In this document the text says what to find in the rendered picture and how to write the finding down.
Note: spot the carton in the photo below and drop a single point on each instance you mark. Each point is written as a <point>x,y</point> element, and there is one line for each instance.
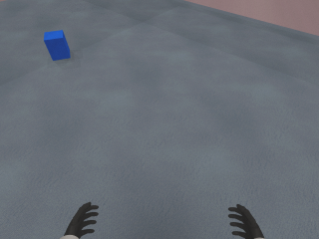
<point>57,45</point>

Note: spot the robot right hand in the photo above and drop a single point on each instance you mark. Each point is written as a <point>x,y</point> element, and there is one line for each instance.
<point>249,225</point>

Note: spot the robot left hand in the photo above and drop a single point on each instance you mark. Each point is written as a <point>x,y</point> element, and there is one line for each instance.
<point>77,224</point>

